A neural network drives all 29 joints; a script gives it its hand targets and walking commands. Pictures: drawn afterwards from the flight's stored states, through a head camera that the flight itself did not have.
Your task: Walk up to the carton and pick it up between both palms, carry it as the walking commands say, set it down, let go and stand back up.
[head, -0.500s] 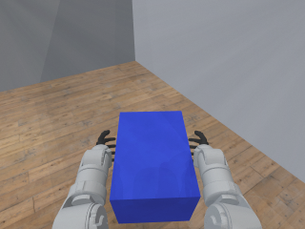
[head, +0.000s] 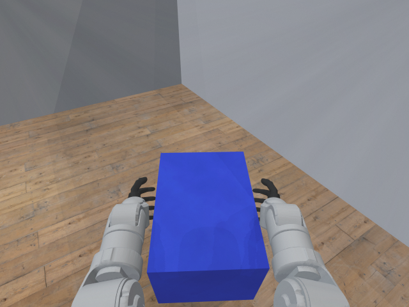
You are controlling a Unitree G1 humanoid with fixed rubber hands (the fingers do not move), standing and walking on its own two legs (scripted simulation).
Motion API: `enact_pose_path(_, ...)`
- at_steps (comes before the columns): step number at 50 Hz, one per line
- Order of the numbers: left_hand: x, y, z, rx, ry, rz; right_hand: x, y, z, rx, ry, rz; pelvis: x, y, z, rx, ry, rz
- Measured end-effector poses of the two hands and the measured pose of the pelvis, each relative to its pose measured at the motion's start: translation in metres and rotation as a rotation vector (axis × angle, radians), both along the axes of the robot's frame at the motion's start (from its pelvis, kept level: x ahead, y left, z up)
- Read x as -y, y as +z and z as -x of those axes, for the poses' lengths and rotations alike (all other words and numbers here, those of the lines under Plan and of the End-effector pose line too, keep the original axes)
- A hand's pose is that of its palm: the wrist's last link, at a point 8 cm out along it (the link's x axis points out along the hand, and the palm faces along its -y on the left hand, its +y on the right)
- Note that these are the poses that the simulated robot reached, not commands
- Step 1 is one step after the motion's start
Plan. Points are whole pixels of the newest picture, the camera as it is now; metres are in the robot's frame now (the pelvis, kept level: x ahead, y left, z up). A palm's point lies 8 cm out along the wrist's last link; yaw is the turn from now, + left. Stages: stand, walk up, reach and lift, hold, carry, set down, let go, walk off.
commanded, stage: reach and lift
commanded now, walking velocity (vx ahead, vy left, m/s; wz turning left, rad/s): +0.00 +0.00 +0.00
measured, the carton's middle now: (204, 221) +0.34 +0.01 -0.02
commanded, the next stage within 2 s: hold in 0.14 s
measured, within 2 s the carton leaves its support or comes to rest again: neither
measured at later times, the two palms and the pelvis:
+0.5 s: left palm (136, 215) +0.29 +0.15 +0.06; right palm (277, 217) +0.29 -0.14 +0.05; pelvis +0.00 +0.00 +0.00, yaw +0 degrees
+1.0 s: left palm (137, 213) +0.30 +0.15 +0.06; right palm (277, 215) +0.30 -0.14 +0.05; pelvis +0.00 +0.00 +0.00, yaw +0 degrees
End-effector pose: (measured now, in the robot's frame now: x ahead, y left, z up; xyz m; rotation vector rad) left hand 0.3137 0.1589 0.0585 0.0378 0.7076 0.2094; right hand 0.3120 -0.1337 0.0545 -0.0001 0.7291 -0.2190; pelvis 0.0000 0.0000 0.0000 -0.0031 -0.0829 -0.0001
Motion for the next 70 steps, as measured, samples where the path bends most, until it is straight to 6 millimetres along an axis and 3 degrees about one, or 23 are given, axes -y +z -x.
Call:
enact_pose_path(29,0.004,-0.001,0.021,0.022,-0.012,-0.002,0.005,-0.001,0.022,0.025,-0.025,-0.024,0.0,0.0,0.007,0.031,0.0,-0.001)
enact_pose_path(47,0.006,-0.001,0.012,0.02,-0.015,-0.012,0.006,-0.003,0.014,0.02,-0.025,-0.029,0.001,0.001,0.0,0.024,0.0,-0.002)
enact_pose_path(70,0.007,-0.002,0.021,0.023,-0.032,-0.014,0.008,-0.001,0.022,0.031,-0.026,-0.024,0.001,0.001,0.003,0.032,0.0,-0.002)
